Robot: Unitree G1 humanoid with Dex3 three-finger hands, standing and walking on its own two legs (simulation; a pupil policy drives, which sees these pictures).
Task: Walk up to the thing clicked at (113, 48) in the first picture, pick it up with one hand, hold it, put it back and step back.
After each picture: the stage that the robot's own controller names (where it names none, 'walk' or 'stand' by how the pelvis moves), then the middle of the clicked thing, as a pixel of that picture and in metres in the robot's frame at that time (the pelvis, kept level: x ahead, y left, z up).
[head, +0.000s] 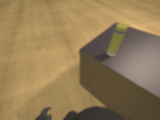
stand; (115, 41) +0.58 -0.17 +0.13
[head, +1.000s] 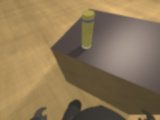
rise first; (87, 32) +0.55 +0.08 +0.16
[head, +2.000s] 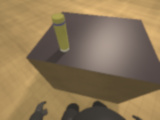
rise first; (61, 35) +0.51 +0.22 +0.16
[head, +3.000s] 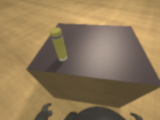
stand; (59, 46) +0.48 +0.24 +0.13
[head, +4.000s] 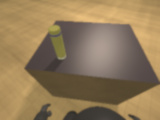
stand; (58, 44) +0.48 +0.25 +0.13
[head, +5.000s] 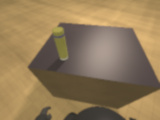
stand; (61, 45) +0.49 +0.23 +0.12
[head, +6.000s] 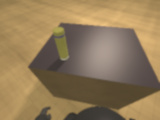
stand; (61, 45) +0.49 +0.23 +0.12
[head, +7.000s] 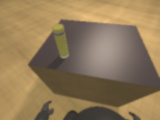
rise first; (61, 43) +0.49 +0.23 +0.13
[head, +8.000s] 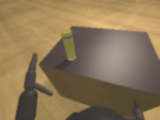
rise first; (69, 46) +0.50 +0.22 +0.13
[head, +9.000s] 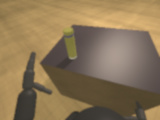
go down; (70, 45) +0.51 +0.21 +0.13
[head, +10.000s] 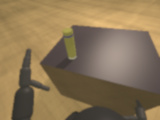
go down; (70, 45) +0.51 +0.22 +0.13
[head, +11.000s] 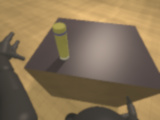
go down; (62, 43) +0.48 +0.19 +0.14
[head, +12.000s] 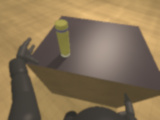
close in; (63, 41) +0.49 +0.19 +0.15
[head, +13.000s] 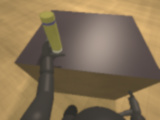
close; (53, 35) +0.50 +0.23 +0.17
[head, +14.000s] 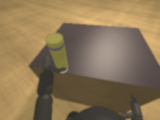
lift; (59, 56) +0.32 +0.19 +0.20
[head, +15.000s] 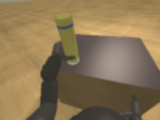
lift; (69, 43) +0.31 +0.13 +0.32
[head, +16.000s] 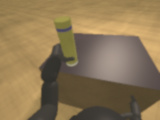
hold; (68, 45) +0.32 +0.14 +0.30
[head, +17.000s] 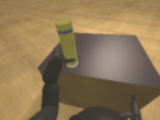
hold; (68, 46) +0.32 +0.13 +0.29
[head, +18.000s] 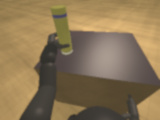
crouch; (63, 33) +0.41 +0.16 +0.31
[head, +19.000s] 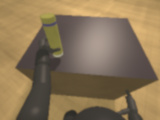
lower; (53, 38) +0.48 +0.20 +0.18
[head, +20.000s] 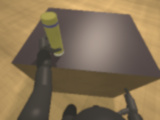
lower; (54, 37) +0.47 +0.20 +0.18
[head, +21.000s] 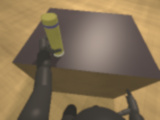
lower; (54, 38) +0.47 +0.20 +0.18
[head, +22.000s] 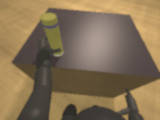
lower; (54, 38) +0.47 +0.20 +0.17
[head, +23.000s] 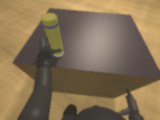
lower; (54, 38) +0.47 +0.20 +0.17
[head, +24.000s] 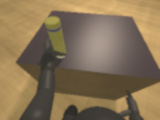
open; (57, 41) +0.46 +0.19 +0.17
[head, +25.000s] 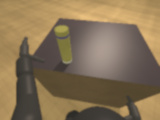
sink last; (64, 47) +0.44 +0.17 +0.16
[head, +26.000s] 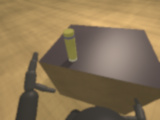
stand; (71, 46) +0.48 +0.19 +0.14
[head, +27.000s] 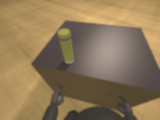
stand; (67, 48) +0.44 +0.19 +0.13
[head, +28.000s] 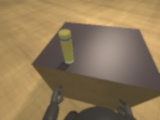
stand; (67, 48) +0.45 +0.19 +0.13
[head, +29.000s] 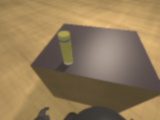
walk; (66, 49) +0.45 +0.19 +0.13
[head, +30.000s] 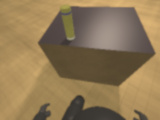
walk; (68, 24) +0.66 +0.22 +0.15
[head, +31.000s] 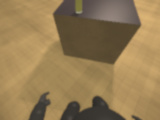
walk; out of the picture +1.07 +0.16 +0.15
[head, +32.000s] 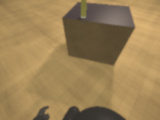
stand; (83, 6) +1.23 +0.17 +0.15
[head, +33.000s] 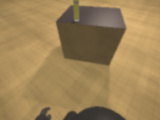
stand; (76, 10) +1.21 +0.22 +0.12
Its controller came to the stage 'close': yes
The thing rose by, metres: 0.21
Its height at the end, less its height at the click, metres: +0.00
